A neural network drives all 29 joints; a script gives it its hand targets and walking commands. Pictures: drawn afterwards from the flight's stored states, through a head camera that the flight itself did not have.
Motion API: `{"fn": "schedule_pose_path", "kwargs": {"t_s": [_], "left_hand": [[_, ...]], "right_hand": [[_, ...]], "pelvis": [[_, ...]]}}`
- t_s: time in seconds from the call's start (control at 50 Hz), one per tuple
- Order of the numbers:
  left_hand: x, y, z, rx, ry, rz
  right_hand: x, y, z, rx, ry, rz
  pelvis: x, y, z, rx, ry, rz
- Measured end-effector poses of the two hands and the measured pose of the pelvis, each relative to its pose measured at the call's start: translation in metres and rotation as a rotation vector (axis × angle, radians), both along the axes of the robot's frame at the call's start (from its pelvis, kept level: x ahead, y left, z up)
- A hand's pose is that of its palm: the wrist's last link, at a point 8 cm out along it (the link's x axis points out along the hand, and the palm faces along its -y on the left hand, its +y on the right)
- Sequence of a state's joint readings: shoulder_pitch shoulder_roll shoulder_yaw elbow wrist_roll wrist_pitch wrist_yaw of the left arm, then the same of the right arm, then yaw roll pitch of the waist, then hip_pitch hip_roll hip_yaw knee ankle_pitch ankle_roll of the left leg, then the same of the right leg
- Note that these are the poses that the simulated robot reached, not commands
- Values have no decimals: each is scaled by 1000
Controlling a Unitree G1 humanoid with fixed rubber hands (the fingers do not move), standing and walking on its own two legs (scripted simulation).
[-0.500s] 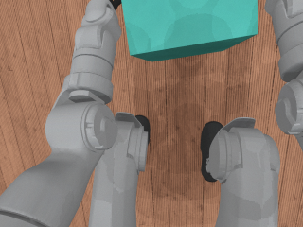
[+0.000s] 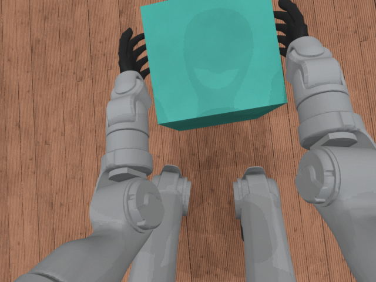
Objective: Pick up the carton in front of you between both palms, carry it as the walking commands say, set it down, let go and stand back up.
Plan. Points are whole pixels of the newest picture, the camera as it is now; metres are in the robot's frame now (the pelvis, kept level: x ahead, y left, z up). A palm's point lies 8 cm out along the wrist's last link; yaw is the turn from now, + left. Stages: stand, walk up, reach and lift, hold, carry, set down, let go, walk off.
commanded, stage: reach and lift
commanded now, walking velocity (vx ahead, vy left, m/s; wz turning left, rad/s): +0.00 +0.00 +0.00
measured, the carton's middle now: (211, 75) +0.52 -0.01 -0.15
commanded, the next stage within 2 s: none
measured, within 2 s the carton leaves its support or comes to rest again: neither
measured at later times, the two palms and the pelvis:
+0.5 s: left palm (86, 50) +0.48 +0.14 +0.08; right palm (336, 25) +0.49 -0.16 +0.06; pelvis +0.03 +0.00 +0.11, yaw -2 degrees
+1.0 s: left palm out of the picture +0.44 +0.14 +0.23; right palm out of the picture +0.43 -0.15 +0.22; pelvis +0.08 +0.01 +0.25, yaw -2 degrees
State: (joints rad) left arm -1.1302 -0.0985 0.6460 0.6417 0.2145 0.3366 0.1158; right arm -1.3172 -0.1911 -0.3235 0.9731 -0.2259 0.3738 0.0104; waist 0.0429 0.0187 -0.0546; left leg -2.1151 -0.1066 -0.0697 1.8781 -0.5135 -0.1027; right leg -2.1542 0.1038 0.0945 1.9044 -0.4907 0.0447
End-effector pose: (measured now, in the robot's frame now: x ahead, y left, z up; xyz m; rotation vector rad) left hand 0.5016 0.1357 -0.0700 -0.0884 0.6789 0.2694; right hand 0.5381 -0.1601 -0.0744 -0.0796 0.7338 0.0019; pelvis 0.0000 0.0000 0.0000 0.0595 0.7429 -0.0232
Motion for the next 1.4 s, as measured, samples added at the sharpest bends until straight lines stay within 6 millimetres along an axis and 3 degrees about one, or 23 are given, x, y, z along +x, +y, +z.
{"fn": "schedule_pose_path", "kwargs": {"t_s": [0.16,0.4,1.08,1.24,1.4], "left_hand": [[-4,4,43,4,-18,-15],[-15,2,114,9,-24,-49],[-69,8,325,10,-22,-123],[-79,10,371,23,-28,-158],[-88,13,412,39,-48,-192]], "right_hand": [[-12,3,39,7,-18,-25],[-36,0,105,24,-22,-68],[-112,6,317,31,-21,-159],[-129,8,365,23,-29,-178],[-145,11,406,11,-49,-192]], "pelvis": [[2,2,33,-13,16,6],[22,4,87,-21,-23,-5],[90,8,271,-60,-417,-12],[106,10,303,-69,-561,-15],[113,11,322,-76,-705,-15]]}}
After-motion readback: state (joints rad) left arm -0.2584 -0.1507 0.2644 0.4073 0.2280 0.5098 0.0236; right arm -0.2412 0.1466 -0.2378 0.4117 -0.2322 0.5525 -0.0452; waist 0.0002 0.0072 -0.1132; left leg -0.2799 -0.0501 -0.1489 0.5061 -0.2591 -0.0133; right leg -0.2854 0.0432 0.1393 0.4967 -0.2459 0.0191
